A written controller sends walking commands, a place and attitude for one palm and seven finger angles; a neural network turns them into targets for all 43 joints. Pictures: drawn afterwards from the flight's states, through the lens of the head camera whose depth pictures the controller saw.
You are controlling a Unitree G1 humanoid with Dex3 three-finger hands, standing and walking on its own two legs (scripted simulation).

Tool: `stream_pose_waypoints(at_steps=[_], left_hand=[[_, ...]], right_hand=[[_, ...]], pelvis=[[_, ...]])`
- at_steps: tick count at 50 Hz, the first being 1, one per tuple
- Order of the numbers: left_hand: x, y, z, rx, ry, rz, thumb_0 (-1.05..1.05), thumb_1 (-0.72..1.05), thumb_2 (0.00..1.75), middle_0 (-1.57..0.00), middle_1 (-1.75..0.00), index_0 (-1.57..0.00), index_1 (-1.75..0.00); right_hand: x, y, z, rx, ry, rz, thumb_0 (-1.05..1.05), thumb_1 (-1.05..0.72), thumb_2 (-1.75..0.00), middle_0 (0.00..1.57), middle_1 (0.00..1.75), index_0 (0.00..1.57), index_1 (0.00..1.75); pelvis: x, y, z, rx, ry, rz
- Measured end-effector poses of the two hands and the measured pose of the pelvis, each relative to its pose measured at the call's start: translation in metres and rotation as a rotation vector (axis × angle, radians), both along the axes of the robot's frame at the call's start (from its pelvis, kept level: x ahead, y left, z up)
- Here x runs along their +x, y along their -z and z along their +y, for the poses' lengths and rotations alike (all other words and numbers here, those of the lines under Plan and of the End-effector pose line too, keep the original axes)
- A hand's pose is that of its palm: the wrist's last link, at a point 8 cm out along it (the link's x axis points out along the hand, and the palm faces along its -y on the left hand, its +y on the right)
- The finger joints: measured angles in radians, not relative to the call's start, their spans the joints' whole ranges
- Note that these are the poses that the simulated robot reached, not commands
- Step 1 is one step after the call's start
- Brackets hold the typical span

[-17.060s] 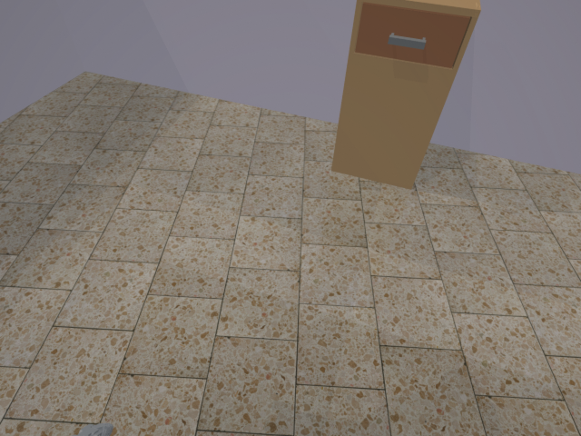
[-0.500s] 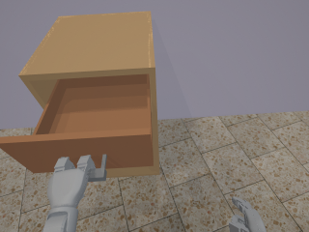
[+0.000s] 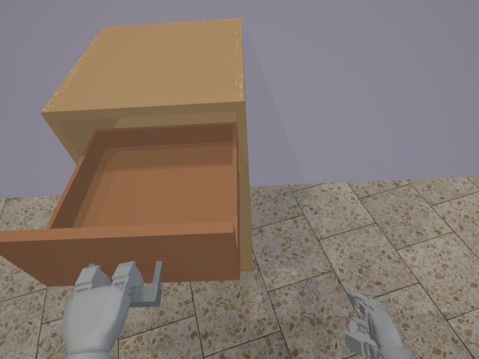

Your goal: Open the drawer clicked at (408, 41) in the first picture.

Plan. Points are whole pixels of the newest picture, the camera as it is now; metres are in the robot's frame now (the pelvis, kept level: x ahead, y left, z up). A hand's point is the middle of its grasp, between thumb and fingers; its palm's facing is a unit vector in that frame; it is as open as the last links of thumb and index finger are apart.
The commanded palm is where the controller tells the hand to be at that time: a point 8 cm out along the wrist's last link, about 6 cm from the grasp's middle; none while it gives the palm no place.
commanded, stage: pull the drawer open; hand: left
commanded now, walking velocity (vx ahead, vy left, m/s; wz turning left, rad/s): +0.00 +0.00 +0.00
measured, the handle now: (121, 282) +0.24 +0.23 +0.01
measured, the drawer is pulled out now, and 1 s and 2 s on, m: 0.29 0.30 0.30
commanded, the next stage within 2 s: open the thumb to release the handle in 0.48 s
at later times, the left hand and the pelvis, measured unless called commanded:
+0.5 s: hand (113, 330) +0.17 +0.22 -0.01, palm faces -0.03 -0.12 -0.99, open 6.2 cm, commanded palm +0.12 +0.22 +0.04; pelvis +0.01 +0.00 -0.01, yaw -1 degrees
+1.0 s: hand (113, 323) +0.18 +0.22 -0.01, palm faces +0.00 -0.09 -1.00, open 10.6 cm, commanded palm +0.15 +0.23 +0.04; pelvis +0.00 -0.01 +0.00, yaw +1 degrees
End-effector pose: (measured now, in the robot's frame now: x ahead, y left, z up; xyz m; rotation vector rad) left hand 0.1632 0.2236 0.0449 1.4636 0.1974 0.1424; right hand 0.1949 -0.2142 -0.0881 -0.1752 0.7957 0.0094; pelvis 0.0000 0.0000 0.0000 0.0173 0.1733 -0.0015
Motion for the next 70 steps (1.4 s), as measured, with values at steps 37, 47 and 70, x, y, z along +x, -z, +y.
stream_pose_waypoints(at_steps=[37,47,70], left_hand=[[-0.010,0.001,0.003,0.021,0.016,-0.056,0.02,0.62,0.76,-0.31,-1.32,-0.38,-1.30],[-0.006,-0.002,0.000,0.016,-0.030,-0.031,0.01,0.18,0.59,-0.34,-1.28,-0.37,-1.27],[-0.009,0.000,0.001,0.024,-0.003,-0.041,0.00,-0.49,0.30,-0.33,-1.22,-0.32,-1.20]], right_hand=[[0.006,0.022,-0.001,-0.013,-0.011,0.040,0.02,-0.90,-0.90,0.20,0.30,0.20,0.30],[0.007,0.007,0.002,-0.008,-0.012,0.011,0.02,-0.90,-0.90,0.20,0.30,0.20,0.30],[-0.019,0.013,-0.024,-0.056,0.033,0.050,0.02,-0.90,-0.90,0.20,0.30,0.20,0.30]], pelvis=[[0.008,0.015,0.002,-0.004,-0.003,0.055],[0.001,0.004,-0.006,0.001,-0.013,0.011],[-0.014,0.004,-0.013,0.000,-0.023,0.006]])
